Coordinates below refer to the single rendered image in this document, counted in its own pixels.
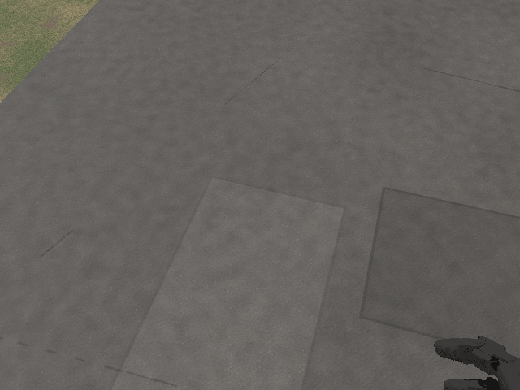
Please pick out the right robot hand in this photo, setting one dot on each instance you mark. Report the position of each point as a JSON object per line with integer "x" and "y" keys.
{"x": 485, "y": 354}

